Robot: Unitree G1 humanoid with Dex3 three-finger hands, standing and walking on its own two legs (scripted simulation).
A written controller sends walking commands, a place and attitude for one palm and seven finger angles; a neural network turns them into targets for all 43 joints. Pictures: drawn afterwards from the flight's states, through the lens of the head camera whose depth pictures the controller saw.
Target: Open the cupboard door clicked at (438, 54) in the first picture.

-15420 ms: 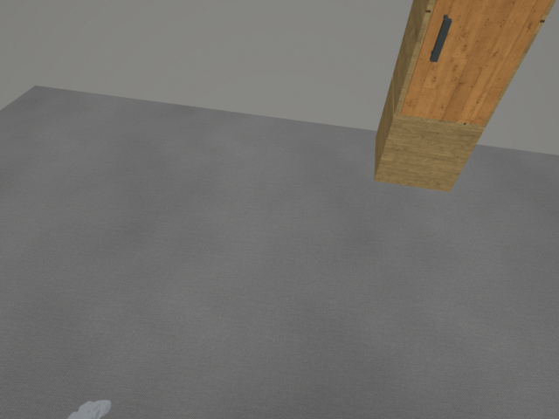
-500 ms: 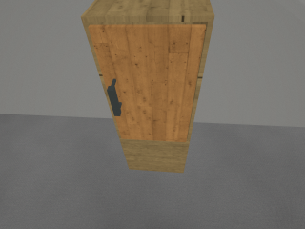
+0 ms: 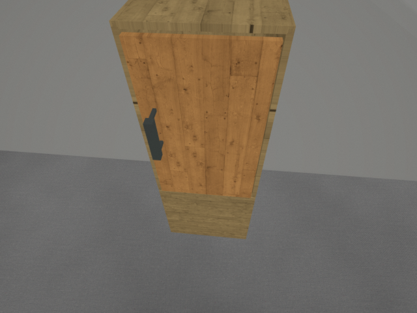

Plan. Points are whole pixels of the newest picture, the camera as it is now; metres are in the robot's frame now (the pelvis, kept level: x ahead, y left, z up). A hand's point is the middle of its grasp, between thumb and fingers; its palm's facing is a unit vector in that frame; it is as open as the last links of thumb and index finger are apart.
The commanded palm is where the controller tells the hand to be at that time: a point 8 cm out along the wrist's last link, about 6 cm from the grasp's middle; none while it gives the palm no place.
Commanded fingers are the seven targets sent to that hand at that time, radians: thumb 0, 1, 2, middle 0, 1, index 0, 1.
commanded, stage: raise the hand with hooked fingers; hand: left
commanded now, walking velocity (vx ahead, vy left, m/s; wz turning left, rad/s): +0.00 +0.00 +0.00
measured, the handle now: (155, 134) +0.56 +0.19 -0.01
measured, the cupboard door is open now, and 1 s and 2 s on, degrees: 0 0 0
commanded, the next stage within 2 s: none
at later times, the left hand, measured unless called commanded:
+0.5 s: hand (110, 310) +0.14 +0.20 -0.07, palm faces +0.01 -1.00 +0.02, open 8.9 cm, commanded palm +0.13 +0.26 -0.05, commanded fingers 0.00 0.32 0.65 -0.24 -0.68 -0.24 -0.68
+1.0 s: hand (84, 271) +0.20 +0.26 -0.03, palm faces -0.04 -1.00 -0.07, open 12.0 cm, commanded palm +0.17 +0.31 -0.02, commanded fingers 0.00 -0.27 0.40 -0.28 -1.05 -0.28 -1.05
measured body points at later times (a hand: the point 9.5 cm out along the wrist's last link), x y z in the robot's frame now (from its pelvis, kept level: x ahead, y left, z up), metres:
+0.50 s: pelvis -0.04 +0.01 -0.09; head +0.02 +0.03 +0.36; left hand +0.14 +0.25 -0.07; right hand +0.22 -0.23 -0.09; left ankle -0.06 +0.12 -0.74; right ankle +0.03 -0.09 -0.74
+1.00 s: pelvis -0.04 +0.04 -0.08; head +0.03 +0.05 +0.37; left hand +0.19 +0.31 -0.02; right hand +0.12 -0.22 -0.15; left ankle -0.06 +0.12 -0.74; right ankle +0.03 -0.09 -0.74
